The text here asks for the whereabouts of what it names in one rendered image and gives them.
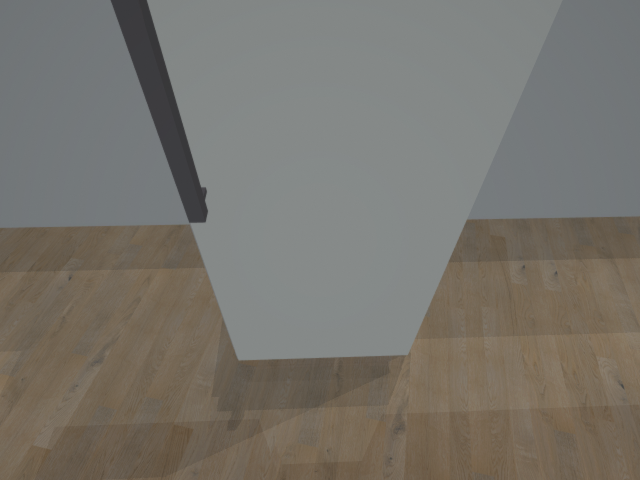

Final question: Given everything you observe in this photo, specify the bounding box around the handle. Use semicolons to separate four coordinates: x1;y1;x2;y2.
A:
111;0;208;223

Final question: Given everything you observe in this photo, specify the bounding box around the fridge door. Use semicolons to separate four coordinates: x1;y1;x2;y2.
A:
147;0;562;360

